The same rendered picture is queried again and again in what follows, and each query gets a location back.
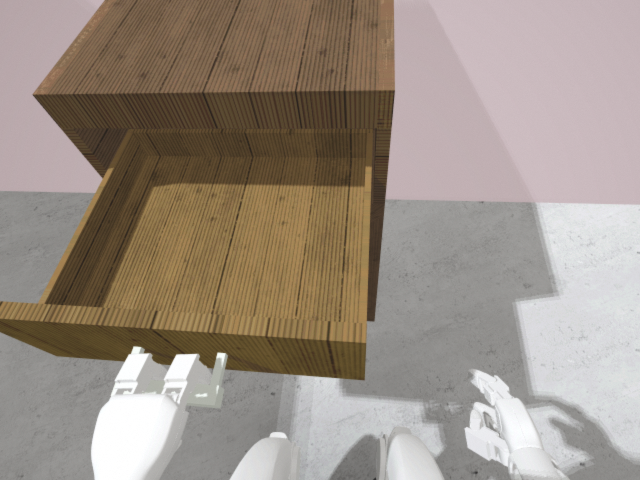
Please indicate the right robot forearm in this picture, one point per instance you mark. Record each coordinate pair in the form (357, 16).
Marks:
(533, 464)

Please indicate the right robot shin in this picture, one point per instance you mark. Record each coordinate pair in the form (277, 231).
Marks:
(401, 429)

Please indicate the right robot hand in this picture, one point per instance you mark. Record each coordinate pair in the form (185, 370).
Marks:
(511, 426)

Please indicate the drawer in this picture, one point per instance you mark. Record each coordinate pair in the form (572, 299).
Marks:
(249, 242)

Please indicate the handle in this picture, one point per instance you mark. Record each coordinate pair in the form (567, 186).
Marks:
(203, 395)

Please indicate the cabinet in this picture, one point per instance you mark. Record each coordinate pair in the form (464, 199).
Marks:
(231, 64)

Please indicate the robot right thigh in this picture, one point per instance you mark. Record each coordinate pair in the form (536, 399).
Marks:
(404, 456)

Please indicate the left robot hand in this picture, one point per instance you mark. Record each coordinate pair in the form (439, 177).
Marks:
(136, 435)

